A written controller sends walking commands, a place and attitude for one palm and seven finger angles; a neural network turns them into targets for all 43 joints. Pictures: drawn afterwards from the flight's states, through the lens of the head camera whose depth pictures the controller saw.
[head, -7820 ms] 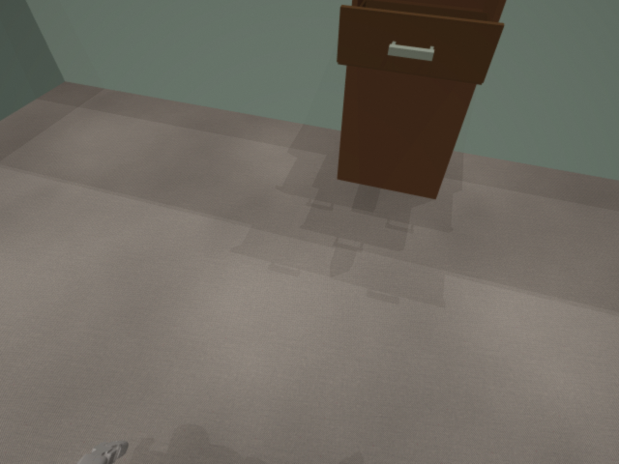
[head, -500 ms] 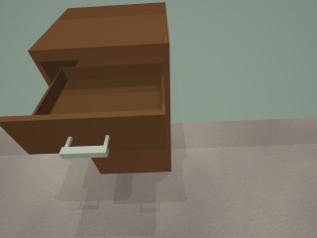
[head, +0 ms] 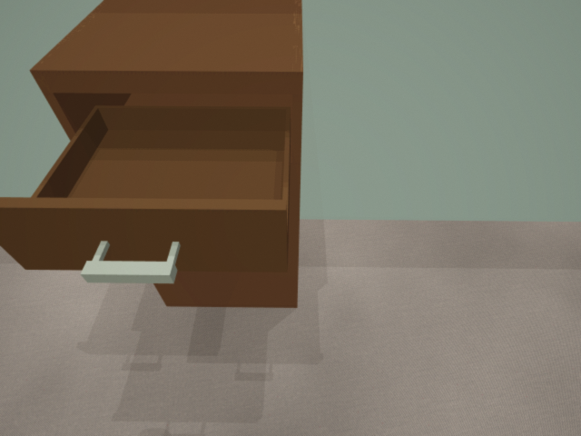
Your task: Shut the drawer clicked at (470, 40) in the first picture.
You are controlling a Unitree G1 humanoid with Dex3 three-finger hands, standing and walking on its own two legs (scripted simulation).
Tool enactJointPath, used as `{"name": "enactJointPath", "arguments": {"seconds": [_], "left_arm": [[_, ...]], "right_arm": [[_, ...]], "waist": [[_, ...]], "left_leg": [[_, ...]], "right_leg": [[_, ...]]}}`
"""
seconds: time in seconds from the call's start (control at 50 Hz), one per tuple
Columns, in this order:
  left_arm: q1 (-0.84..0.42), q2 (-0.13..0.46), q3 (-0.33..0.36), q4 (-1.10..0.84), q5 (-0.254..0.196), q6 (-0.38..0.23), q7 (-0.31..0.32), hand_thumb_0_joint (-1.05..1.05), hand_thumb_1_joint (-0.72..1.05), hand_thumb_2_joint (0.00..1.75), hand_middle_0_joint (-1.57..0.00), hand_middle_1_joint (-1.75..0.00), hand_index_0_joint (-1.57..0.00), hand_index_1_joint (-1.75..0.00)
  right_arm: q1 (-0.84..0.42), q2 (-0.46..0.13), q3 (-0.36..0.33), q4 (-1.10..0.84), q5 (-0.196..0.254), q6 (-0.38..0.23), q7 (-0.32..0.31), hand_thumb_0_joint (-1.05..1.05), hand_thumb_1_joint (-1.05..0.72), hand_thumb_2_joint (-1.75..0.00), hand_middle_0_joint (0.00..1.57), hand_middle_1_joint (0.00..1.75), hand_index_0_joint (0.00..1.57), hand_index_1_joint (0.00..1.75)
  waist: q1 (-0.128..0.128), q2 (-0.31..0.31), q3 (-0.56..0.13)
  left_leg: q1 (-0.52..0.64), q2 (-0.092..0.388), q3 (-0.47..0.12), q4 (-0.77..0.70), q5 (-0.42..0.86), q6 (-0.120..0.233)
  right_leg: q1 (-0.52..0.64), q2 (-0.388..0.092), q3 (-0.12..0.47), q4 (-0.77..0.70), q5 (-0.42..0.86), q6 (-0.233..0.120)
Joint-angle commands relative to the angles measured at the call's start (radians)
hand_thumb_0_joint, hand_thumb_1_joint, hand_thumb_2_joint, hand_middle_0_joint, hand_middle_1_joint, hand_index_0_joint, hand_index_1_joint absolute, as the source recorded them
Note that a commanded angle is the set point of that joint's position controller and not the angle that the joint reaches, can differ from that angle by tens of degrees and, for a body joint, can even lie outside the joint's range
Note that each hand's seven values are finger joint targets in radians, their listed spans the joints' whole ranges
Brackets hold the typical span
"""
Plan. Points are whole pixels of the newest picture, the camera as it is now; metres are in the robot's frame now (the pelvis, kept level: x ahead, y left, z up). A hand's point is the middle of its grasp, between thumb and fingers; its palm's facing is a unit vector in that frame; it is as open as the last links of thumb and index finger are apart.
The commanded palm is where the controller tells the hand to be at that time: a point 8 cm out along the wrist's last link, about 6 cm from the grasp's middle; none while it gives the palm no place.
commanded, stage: shuffle to correct the standing spot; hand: left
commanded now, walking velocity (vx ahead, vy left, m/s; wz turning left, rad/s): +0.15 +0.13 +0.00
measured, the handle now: (134, 259) +0.34 +0.26 +0.04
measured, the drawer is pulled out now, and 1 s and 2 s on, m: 0.30 0.30 0.30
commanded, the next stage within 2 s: come to a stop and stand still in 0.08 s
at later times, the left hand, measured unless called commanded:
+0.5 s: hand out of the picture +0.11 +0.20 -0.16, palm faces +0.00 -0.96 -0.28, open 7.4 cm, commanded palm none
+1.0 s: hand out of the picture +0.02 +0.14 -0.17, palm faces +0.06 -0.98 -0.18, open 7.3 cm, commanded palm none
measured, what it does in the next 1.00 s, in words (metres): steps on the spot: left foot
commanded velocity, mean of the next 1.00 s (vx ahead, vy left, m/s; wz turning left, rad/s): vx -0.02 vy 0.00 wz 0.00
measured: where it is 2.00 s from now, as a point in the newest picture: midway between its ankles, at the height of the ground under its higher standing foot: outside the picture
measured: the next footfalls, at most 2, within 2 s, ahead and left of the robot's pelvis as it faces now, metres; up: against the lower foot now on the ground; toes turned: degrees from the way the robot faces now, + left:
left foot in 0.84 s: +0.04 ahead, +0.10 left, +0.00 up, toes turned +3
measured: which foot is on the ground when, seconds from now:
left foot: down 0.00-0.60, up 0.62-0.82, down 0.84-1.00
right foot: down 0.00-1.00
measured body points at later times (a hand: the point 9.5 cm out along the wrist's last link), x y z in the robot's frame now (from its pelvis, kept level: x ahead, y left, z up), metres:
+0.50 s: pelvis +0.05 +0.01 +0.01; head +0.09 -0.02 +0.45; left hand +0.11 +0.25 -0.14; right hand +0.05 -0.21 -0.16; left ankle +0.00 +0.15 -0.73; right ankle +0.01 -0.10 -0.71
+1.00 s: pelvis +0.01 -0.04 +0.00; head +0.01 -0.03 +0.45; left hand +0.02 +0.19 -0.16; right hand +0.03 -0.26 -0.15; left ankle +0.00 +0.10 -0.74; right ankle +0.04 -0.10 -0.74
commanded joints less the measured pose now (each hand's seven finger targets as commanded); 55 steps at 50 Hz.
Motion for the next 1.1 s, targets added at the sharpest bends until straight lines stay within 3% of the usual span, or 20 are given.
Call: {"name": "enactJointPath", "arguments": {"seconds": [0.0, 0.06, 0.1, 0.16, 0.22, 0.26, 0.3, 0.36, 0.42, 0.46, 0.52, 0.56, 0.58, 0.6, 0.72, 0.8, 0.84, 0.88, 0.94, 1.08], "left_arm": [[0.061, 0.177, 0.049, -0.042, 0.000, -0.016, 0.012, 0.00, 0.90, 0.90, -0.20, -0.30, -0.20, -0.30], [0.052, 0.162, 0.055, -0.051, 0.002, -0.018, 0.010, 0.00, 0.90, 0.90, -0.20, -0.30, -0.20, -0.30], [0.049, 0.139, 0.053, -0.055, 0.001, -0.018, 0.009, 0.00, 0.90, 0.90, -0.20, -0.30, -0.20, -0.30], [0.033, 0.091, 0.048, -0.070, 0.006, -0.017, 0.010, 0.00, 0.90, 0.90, -0.20, -0.30, -0.20, -0.30], [0.055, 0.079, 0.041, -0.052, -0.006, -0.017, 0.018, 0.00, 0.90, 0.90, -0.20, -0.30, -0.20, -0.30], [0.078, 0.116, 0.047, -0.032, -0.011, -0.024, 0.027, 0.00, 0.90, 0.90, -0.20, -0.30, -0.20, -0.30], [0.085, 0.150, 0.054, -0.029, -0.013, -0.023, 0.038, 0.00, 0.90, 0.90, -0.20, -0.30, -0.20, -0.30], [0.040, 0.142, 0.058, -0.072, -0.012, -0.006, 0.045, 0.00, 0.90, 0.90, -0.20, -0.30, -0.20, -0.30], [-0.090, 0.103, 0.060, -0.135, -0.012, 0.012, 0.042, 0.00, 0.90, 0.90, -0.20, -0.30, -0.20, -0.30], [-0.115, 0.098, 0.063, -0.153, -0.011, 0.015, 0.034, 0.00, 0.90, 0.90, -0.20, -0.30, -0.20, -0.30], [0.033, 0.117, 0.069, -0.121, -0.001, 0.002, 0.026, 0.00, 0.90, 0.90, -0.20, -0.30, -0.20, -0.30], [0.050, 0.196, 0.071, -0.111, 0.000, -0.010, 0.029, 0.00, 0.90, 0.90, -0.20, -0.30, -0.20, -0.30], [0.041, 0.210, 0.065, -0.112, -0.002, -0.011, 0.027, 0.00, 0.90, 0.90, -0.20, -0.30, -0.20, -0.30], [0.016, 0.203, 0.069, -0.117, 0.001, -0.014, 0.030, 0.00, 0.90, 0.90, -0.20, -0.30, -0.20, -0.30], [-0.068, 0.173, 0.056, -0.141, 0.003, -0.012, 0.030, 0.00, 0.90, 0.90, -0.20, -0.30, -0.20, -0.30], [-0.074, 0.144, 0.050, -0.132, -0.013, -0.005, 0.024, 0.00, 0.90, 0.90, -0.20, -0.30, -0.20, -0.30], [-0.049, 0.107, 0.040, -0.123, -0.015, 0.000, 0.019, 0.00, 0.90, 0.90, -0.20, -0.30, -0.20, -0.30], [-0.024, 0.110, 0.036, -0.091, -0.010, 0.001, 0.016, 0.00, 0.90, 0.90, -0.20, -0.30, -0.20, -0.30], [0.007, 0.122, 0.032, -0.060, -0.010, -0.002, 0.011, 0.00, 0.90, 0.90, -0.20, -0.30, -0.20, -0.30], [0.038, 0.108, 0.029, -0.037, -0.010, -0.011, 0.013, 0.00, 0.90, 0.90, -0.20, -0.30, -0.20, -0.30]], "right_arm": [[0.049, -0.046, -0.014, -0.041, -0.006, -0.023, 0.005, 0.00, -0.90, -0.90, 0.20, 0.30, 0.20, 0.30], [0.093, -0.048, -0.013, -0.028, -0.003, -0.037, 0.001, 0.00, -0.90, -0.90, 0.20, 0.30, 0.20, 0.30], [0.131, -0.084, -0.016, -0.014, -0.004, -0.048, -0.004, 0.00, -0.90, -0.90, 0.20, 0.30, 0.20, 0.30], [0.167, -0.122, -0.026, -0.012, -0.005, -0.046, -0.017, 0.00, -0.90, -0.90, 0.20, 0.30, 0.20, 0.30], [0.110, -0.105, -0.018, -0.034, -0.003, -0.046, -0.030, 0.00, -0.90, -0.90, 0.20, 0.30, 0.20, 0.30], [0.077, -0.076, -0.016, -0.050, 0.004, -0.047, -0.037, 0.00, -0.90, -0.90, 0.20, 0.30, 0.20, 0.30], [0.085, -0.084, -0.028, -0.055, 0.008, -0.044, -0.039, 0.00, -0.90, -0.90, 0.20, 0.30, 0.20, 0.30], [0.113, -0.107, -0.051, -0.047, 0.008, -0.035, -0.041, 0.00, -0.90, -0.90, 0.20, 0.30, 0.20, 0.30], [0.133, -0.124, -0.065, -0.038, -0.006, -0.023, -0.039, 0.00, -0.90, -0.90, 0.20, 0.30, 0.20, 0.30], [0.110, -0.108, -0.063, -0.054, -0.012, -0.023, -0.041, 0.00, -0.90, -0.90, 0.20, 0.30, 0.20, 0.30], [0.028, -0.101, -0.056, -0.088, 0.000, -0.017, -0.033, 0.00, -0.90, -0.90, 0.20, 0.30, 0.20, 0.30], [0.041, -0.032, -0.047, -0.109, 0.007, -0.007, -0.024, 0.00, -0.90, -0.90, 0.20, 0.30, 0.20, 0.30], [0.037, -0.026, -0.050, -0.105, 0.010, 0.001, -0.024, 0.00, -0.90, -0.90, 0.20, 0.30, 0.20, 0.30], [0.013, -0.022, -0.049, -0.100, 0.008, 0.011, -0.026, 0.00, -0.90, -0.90, 0.20, 0.30, 0.20, 0.30], [0.017, -0.011, -0.038, -0.066, 0.013, 0.007, -0.017, 0.00, -0.90, -0.90, 0.20, 0.30, 0.20, 0.30], [0.085, -0.011, -0.028, -0.031, 0.006, -0.010, -0.020, 0.00, -0.90, -0.90, 0.20, 0.30, 0.20, 0.30], [0.034, -0.047, -0.022, -0.046, -0.004, -0.019, -0.023, 0.00, -0.90, -0.90, 0.20, 0.30, 0.20, 0.30], [-0.021, -0.038, -0.018, -0.047, -0.001, -0.019, -0.021, 0.00, -0.90, -0.90, 0.20, 0.30, 0.20, 0.30], [0.017, -0.028, -0.010, -0.038, -0.002, -0.012, -0.021, 0.00, -0.90, -0.90, 0.20, 0.30, 0.20, 0.30], [0.121, -0.020, -0.006, -0.006, -0.003, -0.009, -0.018, 0.00, -0.90, -0.90, 0.20, 0.30, 0.20, 0.30]], "waist": [[-0.001, -0.118, 0.101], [-0.012, -0.061, 0.079], [-0.016, 0.068, 0.044], [-0.018, 0.181, 0.037], [0.009, 0.100, 0.021], [0.011, -0.052, 0.001], [0.000, -0.094, -0.054], [-0.019, 0.016, -0.098], [-0.056, 0.152, 0.007], [-0.048, 0.116, 0.052], [0.033, 0.018, -0.057], [0.020, -0.207, -0.106], [0.023, -0.195, -0.101], [0.028, -0.267, -0.088], [-0.008, -0.151, -0.046], [-0.039, -0.021, -0.029], [-0.001, 0.092, 0.016], [0.017, 0.127, 0.057], [0.009, 0.059, 0.108], [-0.016, -0.048, 0.064]], "left_leg": [[-0.065, -0.033, 0.041, 0.029, -0.053, 0.030], [-0.016, -0.019, 0.030, -0.029, 0.038, 0.036], [0.053, 0.033, -0.011, -0.043, 0.228, 0.057], [0.095, 0.121, -0.093, -0.062, 0.492, 0.131], [0.082, 0.108, -0.080, -0.010, 0.702, 0.119], [0.046, 0.045, -0.016, 0.036, 0.714, 0.056], [0.052, 0.022, 0.020, 0.043, 0.727, 0.036], [0.191, 0.072, 0.005, 0.033, 1.006, 0.059], [0.305, 0.195, -0.124, -0.041, 1.178, 0.156], [0.246, 0.202, -0.129, -0.065, 1.055, 0.172], [0.086, 0.093, -0.033, 0.009, 0.596, 0.079], [-0.074, -0.032, 0.029, 0.113, -0.118, 0.011], [-0.085, -0.042, 0.000, 0.207, -0.274, 0.010], [-0.106, -0.024, -0.028, 0.288, -0.309, 0.014], [-0.060, -0.026, -0.011, 0.186, -0.159, 0.007], [0.135, -0.008, -0.019, -0.116, 0.080, 0.020], [0.012, 0.087, -0.119, -0.164, 0.116, 0.065], [-0.068, 0.071, -0.114, -0.203, 0.012, 0.062], [-0.071, 0.028, -0.081, -0.209, -0.079, 0.048], [0.011, 0.007, -0.047, -0.179, -0.037, 0.046]], "right_leg": [[-0.092, -0.170, 0.214, -0.248, -0.170, -0.097], [-0.064, -0.129, 0.132, -0.135, 0.011, -0.086], [-0.068, -0.070, 0.035, 0.001, 0.091, -0.059], [-0.113, -0.001, -0.068, 0.133, -0.029, -0.037], [-0.050, -0.027, -0.024, 0.076, 0.123, -0.032], [0.043, -0.089, 0.031, 0.046, 0.589, -0.030], [0.106, -0.113, 0.010, 0.109, 0.865, -0.014], [-0.004, -0.068, -0.030, 0.181, 0.621, 0.013], [-0.249, -0.012, -0.022, 0.224, -0.171, 0.010], [-0.231, -0.026, 0.006, 0.171, -0.183, -0.004], [0.030, -0.047, 0.016, -0.060, 0.287, -0.006], [0.145, -0.270, 0.208, -0.095, 0.753, -0.107], [0.118, -0.318, 0.223, -0.114, 0.789, -0.155], [0.091, -0.296, 0.239, -0.114, 0.798, -0.172], [0.002, -0.218, 0.171, -0.153, 0.519, -0.184], [-0.113, -0.135, 0.132, -0.134, 0.208, -0.095], [-0.064, -0.060, 0.102, -0.156, 0.091, -0.039], [-0.007, -0.068, 0.105, -0.196, 0.059, -0.023], [-0.036, -0.080, 0.138, -0.273, -0.052, -0.030], [-0.082, -0.091, 0.135, -0.329, -0.138, -0.022]]}}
